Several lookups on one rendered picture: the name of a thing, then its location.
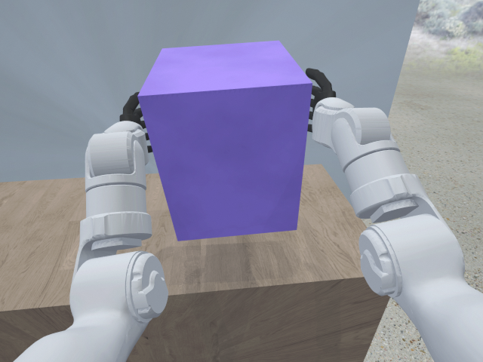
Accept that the right robot forearm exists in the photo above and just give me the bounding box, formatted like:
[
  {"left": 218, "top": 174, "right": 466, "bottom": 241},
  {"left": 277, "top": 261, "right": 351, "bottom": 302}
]
[{"left": 312, "top": 97, "right": 465, "bottom": 273}]

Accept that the left robot forearm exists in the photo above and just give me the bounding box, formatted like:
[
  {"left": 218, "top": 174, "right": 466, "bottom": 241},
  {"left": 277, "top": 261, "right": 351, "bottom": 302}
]
[{"left": 69, "top": 121, "right": 152, "bottom": 316}]

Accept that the robot right hand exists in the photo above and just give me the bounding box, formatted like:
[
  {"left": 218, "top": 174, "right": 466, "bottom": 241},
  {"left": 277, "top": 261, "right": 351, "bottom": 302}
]
[{"left": 306, "top": 68, "right": 336, "bottom": 132}]

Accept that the carton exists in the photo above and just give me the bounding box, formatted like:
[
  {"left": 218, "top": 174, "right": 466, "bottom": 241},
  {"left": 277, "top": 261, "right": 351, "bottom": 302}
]
[{"left": 137, "top": 41, "right": 312, "bottom": 241}]

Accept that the robot left hand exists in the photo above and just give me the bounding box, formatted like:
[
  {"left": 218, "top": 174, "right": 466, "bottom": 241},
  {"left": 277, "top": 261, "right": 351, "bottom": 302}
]
[{"left": 120, "top": 92, "right": 152, "bottom": 153}]

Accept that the pedestal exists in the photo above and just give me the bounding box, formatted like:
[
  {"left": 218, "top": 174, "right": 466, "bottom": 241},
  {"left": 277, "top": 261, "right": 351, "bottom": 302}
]
[{"left": 0, "top": 164, "right": 390, "bottom": 362}]

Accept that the right robot upper arm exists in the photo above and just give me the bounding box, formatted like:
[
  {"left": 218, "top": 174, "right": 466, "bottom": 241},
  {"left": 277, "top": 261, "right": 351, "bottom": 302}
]
[{"left": 358, "top": 213, "right": 483, "bottom": 362}]

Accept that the left robot upper arm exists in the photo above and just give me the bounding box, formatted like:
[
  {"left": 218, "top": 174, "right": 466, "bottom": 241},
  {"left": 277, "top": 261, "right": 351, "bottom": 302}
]
[{"left": 14, "top": 250, "right": 168, "bottom": 362}]

